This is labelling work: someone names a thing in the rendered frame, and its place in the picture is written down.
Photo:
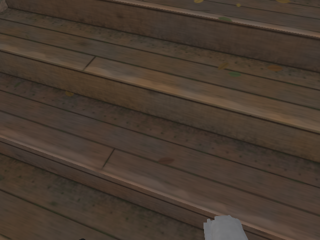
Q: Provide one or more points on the robot right thigh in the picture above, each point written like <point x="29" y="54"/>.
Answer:
<point x="223" y="227"/>

